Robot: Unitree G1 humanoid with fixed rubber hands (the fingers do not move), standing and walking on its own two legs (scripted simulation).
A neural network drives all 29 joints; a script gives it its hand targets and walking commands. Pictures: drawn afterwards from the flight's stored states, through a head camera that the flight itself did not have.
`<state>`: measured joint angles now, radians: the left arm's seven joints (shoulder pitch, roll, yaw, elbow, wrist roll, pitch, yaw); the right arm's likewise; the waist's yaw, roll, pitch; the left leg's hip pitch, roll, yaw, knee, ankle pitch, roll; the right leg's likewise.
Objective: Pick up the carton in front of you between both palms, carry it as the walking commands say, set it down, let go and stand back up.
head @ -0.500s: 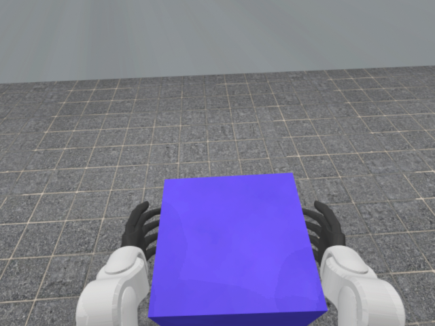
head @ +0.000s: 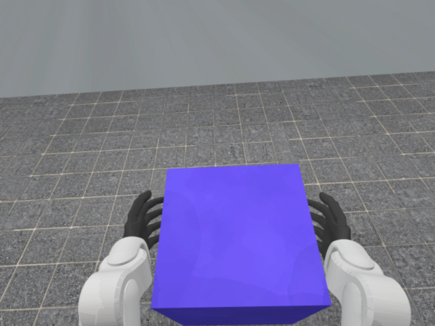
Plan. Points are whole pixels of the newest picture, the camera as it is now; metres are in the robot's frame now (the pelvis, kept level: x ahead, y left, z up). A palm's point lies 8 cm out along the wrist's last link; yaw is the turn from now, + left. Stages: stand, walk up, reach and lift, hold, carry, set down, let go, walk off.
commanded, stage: carry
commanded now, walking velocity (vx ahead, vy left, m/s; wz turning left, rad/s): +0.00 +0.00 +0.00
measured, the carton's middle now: (235, 253) +0.25 +0.00 +0.03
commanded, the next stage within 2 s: hold in 1.36 s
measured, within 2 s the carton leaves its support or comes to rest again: neither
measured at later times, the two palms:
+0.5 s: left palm (142, 209) +0.31 +0.16 +0.08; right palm (310, 207) +0.31 -0.14 +0.07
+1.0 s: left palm (143, 217) +0.32 +0.17 +0.03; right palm (297, 215) +0.32 -0.13 +0.03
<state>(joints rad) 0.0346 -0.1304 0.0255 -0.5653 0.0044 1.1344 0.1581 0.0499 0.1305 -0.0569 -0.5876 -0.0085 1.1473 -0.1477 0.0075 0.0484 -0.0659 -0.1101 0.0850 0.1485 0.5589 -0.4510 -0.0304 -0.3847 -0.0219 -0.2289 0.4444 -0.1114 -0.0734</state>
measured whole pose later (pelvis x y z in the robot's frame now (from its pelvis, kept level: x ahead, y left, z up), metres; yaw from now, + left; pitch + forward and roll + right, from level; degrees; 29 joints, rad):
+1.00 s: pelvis +0.04 +0.02 +0.00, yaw +1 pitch +2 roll +0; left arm -0.22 -0.14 0.17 0.17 0.22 0.73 0.03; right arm -0.20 0.14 -0.17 0.16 -0.22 0.73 -0.03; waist 0.00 0.01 -0.06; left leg -0.15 0.04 0.11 0.49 -0.37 0.00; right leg -0.34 -0.08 -0.21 0.51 -0.20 -0.03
